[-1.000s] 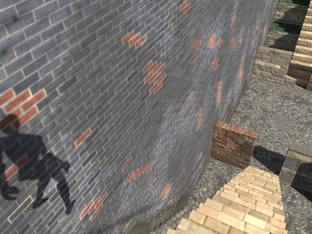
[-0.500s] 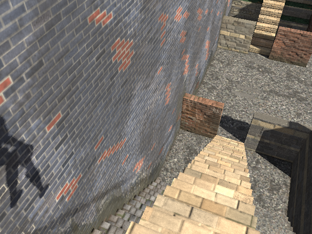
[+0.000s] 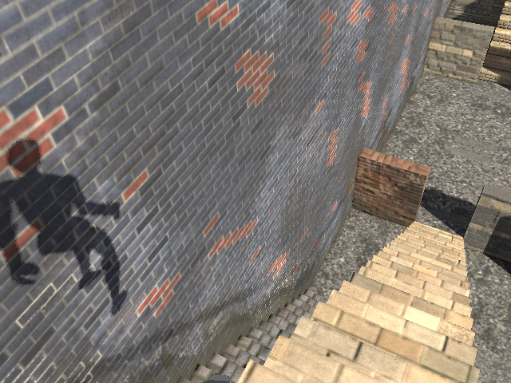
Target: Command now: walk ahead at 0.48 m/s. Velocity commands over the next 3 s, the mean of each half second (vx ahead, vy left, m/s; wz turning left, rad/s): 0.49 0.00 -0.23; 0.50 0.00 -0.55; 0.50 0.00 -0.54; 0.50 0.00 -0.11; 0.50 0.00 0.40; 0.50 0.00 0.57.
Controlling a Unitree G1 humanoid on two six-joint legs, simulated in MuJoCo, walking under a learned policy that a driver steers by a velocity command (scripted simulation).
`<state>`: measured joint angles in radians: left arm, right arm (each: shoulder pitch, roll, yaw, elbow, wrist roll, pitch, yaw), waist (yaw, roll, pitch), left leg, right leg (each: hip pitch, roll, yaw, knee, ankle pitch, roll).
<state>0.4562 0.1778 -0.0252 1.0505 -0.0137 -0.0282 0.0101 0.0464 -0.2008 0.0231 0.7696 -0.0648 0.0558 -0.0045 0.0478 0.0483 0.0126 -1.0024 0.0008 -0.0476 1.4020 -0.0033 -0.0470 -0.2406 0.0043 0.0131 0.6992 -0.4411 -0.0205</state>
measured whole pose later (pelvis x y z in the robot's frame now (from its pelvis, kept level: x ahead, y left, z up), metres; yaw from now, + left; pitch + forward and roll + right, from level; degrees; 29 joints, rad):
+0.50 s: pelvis +0.17 +0.07 -0.03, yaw -10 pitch -1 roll -1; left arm 0.14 0.27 0.07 0.83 0.03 0.08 -0.01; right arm 0.43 -0.27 -0.02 0.92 -0.03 -0.05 0.00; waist -0.02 0.00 0.00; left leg -0.29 0.08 0.20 0.91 -0.60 0.03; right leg -0.67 0.08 0.09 0.99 0.37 -0.04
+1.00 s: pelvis +0.37 -0.01 -0.26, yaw -26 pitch -3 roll +2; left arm 0.48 0.15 -0.03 1.12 0.00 -0.01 0.03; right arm 0.24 -0.25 -0.02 0.87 -0.04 -0.01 -0.01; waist 0.03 0.03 -0.03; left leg -0.76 0.01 -0.07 1.04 0.30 -0.02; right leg -0.26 0.20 0.13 1.02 -0.69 -0.14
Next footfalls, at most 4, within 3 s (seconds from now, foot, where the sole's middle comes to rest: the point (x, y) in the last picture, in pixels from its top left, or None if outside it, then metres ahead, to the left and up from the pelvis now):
0.16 left None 0.17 0.16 -0.76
0.70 right None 0.30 -0.04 -0.97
1.18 left None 0.59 0.04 -1.19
1.76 right None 0.60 -0.43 -1.40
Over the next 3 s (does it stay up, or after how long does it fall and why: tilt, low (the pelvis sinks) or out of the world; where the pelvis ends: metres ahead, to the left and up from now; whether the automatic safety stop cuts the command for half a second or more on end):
stays up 0.96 -0.61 -1.10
